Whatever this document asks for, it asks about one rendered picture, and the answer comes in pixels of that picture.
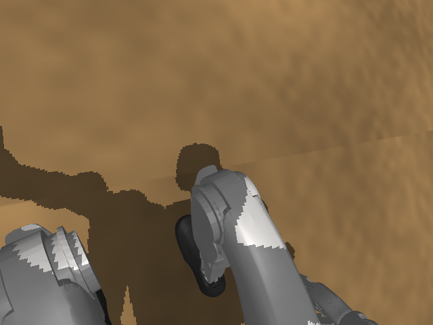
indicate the right robot foot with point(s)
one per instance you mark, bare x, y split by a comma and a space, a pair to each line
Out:
191, 254

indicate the right robot arm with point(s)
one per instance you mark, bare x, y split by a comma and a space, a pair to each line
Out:
356, 318

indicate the right robot hand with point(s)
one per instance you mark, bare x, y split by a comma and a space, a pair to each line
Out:
331, 307

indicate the left robot foot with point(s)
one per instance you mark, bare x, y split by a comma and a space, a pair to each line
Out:
103, 303

